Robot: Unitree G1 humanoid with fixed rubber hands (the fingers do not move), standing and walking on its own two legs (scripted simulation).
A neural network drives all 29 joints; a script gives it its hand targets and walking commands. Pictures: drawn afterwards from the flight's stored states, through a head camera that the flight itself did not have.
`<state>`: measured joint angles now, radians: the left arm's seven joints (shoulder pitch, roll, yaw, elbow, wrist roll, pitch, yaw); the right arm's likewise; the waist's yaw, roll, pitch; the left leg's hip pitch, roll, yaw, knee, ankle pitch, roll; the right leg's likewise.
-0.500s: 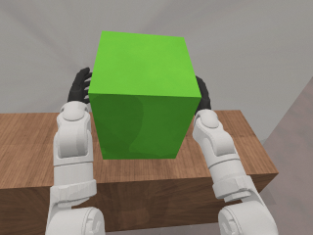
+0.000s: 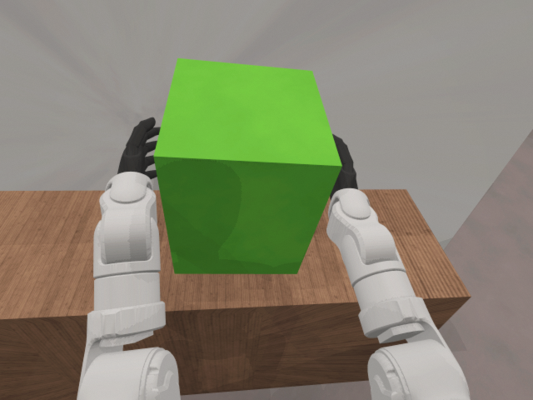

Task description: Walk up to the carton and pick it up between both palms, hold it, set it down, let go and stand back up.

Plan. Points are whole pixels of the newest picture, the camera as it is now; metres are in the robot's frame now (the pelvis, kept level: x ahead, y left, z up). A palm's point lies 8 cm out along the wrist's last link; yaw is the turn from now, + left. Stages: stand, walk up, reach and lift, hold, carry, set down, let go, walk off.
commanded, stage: hold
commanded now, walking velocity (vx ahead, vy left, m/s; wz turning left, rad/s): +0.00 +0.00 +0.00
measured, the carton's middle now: (241, 174) +0.41 +0.01 +0.15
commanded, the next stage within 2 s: none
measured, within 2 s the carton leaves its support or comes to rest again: neither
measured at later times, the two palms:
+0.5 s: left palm (135, 174) +0.36 +0.15 +0.19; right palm (343, 187) +0.35 -0.13 +0.17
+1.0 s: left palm (135, 178) +0.36 +0.16 +0.19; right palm (342, 189) +0.35 -0.13 +0.17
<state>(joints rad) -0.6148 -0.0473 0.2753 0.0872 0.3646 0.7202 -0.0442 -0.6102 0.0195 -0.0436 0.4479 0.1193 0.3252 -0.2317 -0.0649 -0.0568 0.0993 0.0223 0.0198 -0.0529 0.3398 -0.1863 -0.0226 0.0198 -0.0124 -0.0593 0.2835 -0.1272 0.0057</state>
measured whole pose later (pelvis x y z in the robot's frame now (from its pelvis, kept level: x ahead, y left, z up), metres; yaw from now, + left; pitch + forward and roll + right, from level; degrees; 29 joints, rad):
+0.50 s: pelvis +0.00 +0.00 +0.00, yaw +0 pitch -10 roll -1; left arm -0.61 -0.04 0.27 0.07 0.36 0.71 -0.05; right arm -0.60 0.02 -0.04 0.42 0.13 0.31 -0.24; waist -0.07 -0.06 0.10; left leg 0.02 0.02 -0.05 0.35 -0.19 -0.02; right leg 0.02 -0.01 -0.06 0.29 -0.12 0.00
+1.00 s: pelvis +0.00 +0.00 +0.00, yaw +0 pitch -10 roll -1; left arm -0.57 -0.05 0.25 0.01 0.34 0.71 -0.04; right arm -0.57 0.00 0.00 0.36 0.16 0.31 -0.26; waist -0.08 -0.05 0.12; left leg 0.01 0.02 -0.06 0.37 -0.21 -0.02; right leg 0.03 -0.01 -0.07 0.28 -0.13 0.01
